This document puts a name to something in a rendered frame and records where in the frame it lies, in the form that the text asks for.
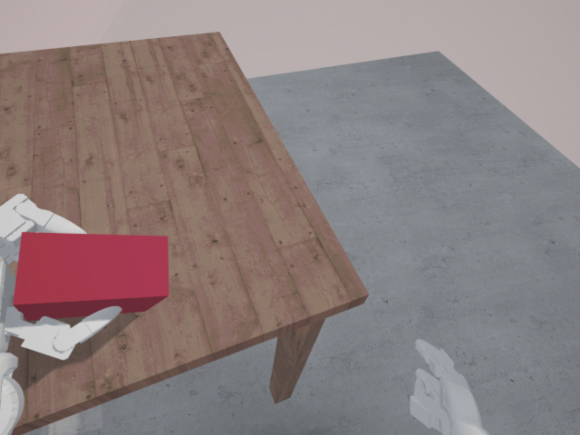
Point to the right robot hand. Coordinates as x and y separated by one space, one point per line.
451 402

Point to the table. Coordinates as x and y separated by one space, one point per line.
165 137

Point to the left robot hand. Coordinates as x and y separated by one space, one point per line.
48 336

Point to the sponge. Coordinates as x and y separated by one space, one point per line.
62 275

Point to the left robot forearm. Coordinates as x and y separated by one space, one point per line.
11 394

